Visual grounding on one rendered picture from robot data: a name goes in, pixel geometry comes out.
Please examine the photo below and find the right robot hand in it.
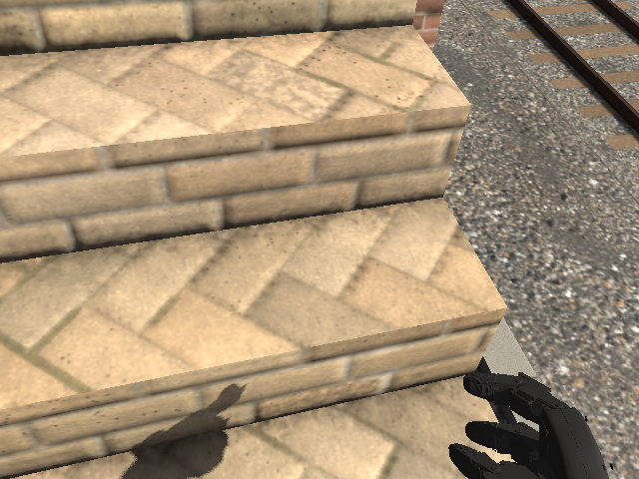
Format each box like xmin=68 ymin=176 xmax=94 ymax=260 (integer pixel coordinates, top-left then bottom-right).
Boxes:
xmin=448 ymin=372 xmax=613 ymax=479

